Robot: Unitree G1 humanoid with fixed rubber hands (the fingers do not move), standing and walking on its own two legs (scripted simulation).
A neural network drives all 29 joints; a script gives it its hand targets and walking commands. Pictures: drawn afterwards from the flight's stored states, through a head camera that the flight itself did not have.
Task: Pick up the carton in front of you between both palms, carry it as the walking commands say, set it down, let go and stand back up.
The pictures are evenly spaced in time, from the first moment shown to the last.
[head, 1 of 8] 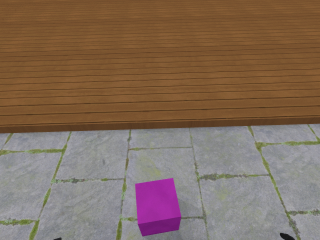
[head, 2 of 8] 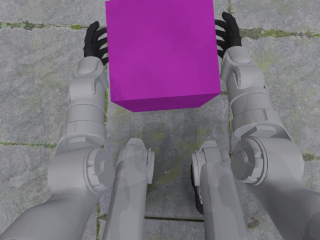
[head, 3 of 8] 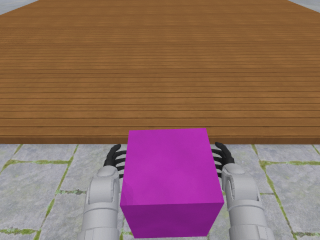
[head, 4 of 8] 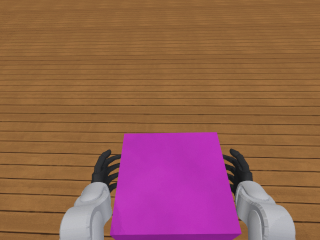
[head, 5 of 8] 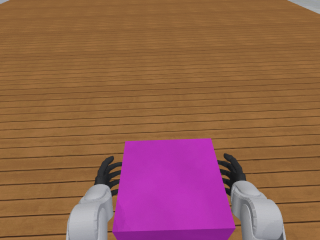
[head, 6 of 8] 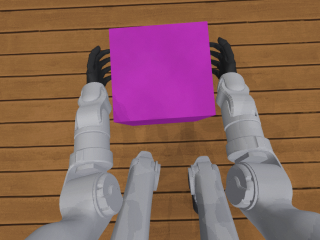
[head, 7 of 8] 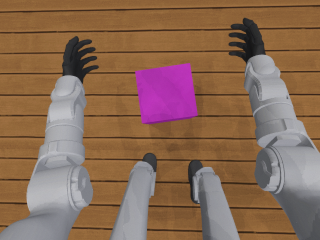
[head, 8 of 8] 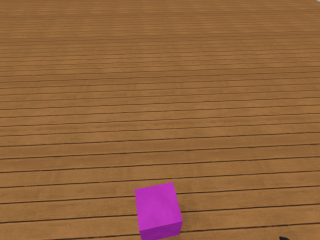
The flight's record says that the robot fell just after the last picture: no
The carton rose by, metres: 0.82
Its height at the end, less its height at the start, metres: +0.08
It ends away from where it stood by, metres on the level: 3.33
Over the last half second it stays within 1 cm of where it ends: yes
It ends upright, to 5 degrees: yes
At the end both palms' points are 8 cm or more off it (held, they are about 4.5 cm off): yes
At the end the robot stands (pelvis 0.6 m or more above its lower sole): yes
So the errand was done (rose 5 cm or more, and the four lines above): yes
